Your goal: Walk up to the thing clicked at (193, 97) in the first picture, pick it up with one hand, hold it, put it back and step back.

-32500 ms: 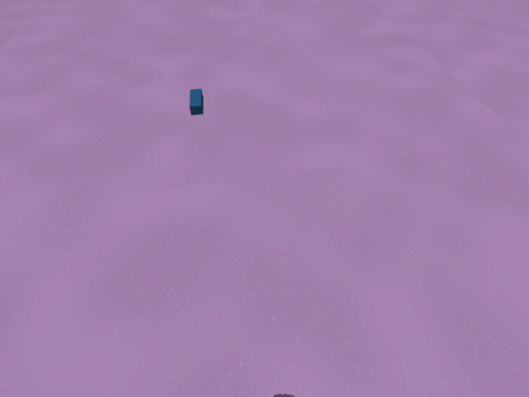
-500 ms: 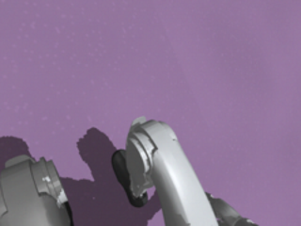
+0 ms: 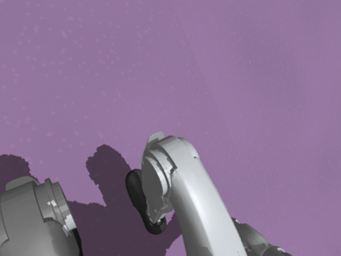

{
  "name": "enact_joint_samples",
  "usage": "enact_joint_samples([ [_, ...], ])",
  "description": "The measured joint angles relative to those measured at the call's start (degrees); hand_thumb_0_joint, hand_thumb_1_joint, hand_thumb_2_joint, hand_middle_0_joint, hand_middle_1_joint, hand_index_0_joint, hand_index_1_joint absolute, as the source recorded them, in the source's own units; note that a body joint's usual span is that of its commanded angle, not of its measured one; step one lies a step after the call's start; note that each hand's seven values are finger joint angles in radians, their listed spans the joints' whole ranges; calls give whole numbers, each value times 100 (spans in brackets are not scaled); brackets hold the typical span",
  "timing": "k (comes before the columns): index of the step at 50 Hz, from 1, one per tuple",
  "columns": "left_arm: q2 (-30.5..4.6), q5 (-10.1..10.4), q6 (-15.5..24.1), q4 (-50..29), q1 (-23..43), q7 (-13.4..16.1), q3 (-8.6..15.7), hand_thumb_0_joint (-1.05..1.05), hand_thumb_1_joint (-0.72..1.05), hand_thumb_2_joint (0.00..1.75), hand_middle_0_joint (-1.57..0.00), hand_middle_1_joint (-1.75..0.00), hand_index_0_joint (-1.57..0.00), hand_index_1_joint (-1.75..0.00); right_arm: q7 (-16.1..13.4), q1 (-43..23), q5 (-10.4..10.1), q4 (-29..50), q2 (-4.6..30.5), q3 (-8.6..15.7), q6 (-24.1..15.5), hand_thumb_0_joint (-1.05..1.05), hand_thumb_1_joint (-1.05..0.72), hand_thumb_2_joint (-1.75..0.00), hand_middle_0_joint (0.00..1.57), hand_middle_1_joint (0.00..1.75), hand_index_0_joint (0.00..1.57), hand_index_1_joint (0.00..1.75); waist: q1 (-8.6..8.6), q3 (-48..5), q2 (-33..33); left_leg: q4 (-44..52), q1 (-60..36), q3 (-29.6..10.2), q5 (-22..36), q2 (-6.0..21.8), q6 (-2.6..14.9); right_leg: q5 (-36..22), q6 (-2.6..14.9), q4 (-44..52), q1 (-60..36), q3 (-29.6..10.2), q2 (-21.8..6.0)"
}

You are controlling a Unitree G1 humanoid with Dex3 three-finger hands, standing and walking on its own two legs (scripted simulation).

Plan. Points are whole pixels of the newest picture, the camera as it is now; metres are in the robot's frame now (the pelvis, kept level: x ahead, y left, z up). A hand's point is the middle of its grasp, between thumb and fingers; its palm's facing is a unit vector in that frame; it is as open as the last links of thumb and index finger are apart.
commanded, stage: open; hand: left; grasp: from above
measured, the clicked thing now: out of the picture +0.44 +0.34 -0.28
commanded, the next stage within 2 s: withdraw in 0.18 s
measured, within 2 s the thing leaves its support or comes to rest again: neither
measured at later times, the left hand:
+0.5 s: hand out of the picture +0.45 +0.34 -0.23, palm faces -0.37 -0.14 -0.92, open 14.1 cm
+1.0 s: hand out of the picture +0.42 +0.34 -0.08, palm faces -0.49 -0.16 -0.86, open 14.0 cm
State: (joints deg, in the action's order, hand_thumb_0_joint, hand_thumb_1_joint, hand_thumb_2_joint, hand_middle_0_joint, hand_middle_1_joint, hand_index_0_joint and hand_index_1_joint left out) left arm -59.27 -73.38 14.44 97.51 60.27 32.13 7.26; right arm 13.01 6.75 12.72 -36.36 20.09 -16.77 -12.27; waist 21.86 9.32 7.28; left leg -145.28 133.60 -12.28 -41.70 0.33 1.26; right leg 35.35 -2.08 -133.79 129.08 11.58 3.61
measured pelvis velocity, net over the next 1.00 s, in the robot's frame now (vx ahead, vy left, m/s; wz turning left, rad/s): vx -0.01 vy -0.01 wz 0.12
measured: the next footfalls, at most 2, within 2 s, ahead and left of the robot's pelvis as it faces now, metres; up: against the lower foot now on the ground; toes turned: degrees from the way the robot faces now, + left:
none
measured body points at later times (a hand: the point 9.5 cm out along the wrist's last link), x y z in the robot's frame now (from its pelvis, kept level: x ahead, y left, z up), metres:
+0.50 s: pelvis +0.00 +0.00 +0.00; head +0.27 +0.13 +0.34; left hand +0.47 +0.35 -0.17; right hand +0.05 -0.25 -0.05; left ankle +0.06 +0.12 -0.28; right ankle +0.12 -0.11 -0.28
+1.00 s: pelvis -0.01 -0.01 +0.06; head +0.21 +0.08 +0.44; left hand +0.44 +0.35 -0.03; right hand +0.11 -0.28 -0.04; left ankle +0.06 +0.12 -0.28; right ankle +0.12 -0.11 -0.28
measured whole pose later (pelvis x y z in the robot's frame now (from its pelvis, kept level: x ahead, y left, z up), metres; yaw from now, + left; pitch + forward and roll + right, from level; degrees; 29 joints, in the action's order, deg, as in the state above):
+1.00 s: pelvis -0.01 -0.01 +0.06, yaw +7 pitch +33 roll -8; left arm -44.6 -64.7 11.6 75.3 55.7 8.9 0.7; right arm 7.5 8.1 5.7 -36.6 19.0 -6.2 -1.6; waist 13.1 -2.2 0.1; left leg -131.6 127.0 -6.2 -37.7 -0.5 0.7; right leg 34.5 -0.5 -125.4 124.4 6.2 1.7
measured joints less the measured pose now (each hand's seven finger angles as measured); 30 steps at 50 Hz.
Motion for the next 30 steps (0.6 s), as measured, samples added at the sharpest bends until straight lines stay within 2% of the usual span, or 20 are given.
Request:
enact_joint_samples([
  [15,-50,-93,102,-13,-24,64,-23,0,-49,101,-8,-103,-8,-102,-35,71,21,-32,24,-14,69,0,-89,-90,21,30,20,30,10,-21,18,-32,31,-24,38,15,23,-58,-17,7,14,21,23],
  [21,-41,-124,75,-219,-103,89,148,0,-49,99,-8,-102,-9,-101,-27,136,21,-2,11,8,45,0,-89,-90,21,30,20,30,-19,-65,7,-33,39,-21,30,11,20,-46,-14,3,22,19,18],
  [26,298,-87,-101,-911,-390,-31,231,0,-53,97,-9,-101,-9,-101,46,267,-33,-66,-57,214,40,0,-90,-90,21,30,20,30,-170,-318,-123,36,72,30,2,-11,-16,16,30,9,76,-22,-18],
  [30,763,161,-373,-1836,-802,-184,216,0,-53,97,-9,-100,-9,-100,106,365,-182,-197,-165,539,166,0,-90,-90,21,30,20,30,-384,-725,-367,200,59,136,-41,-39,-47,119,80,65,99,-110,-71],
])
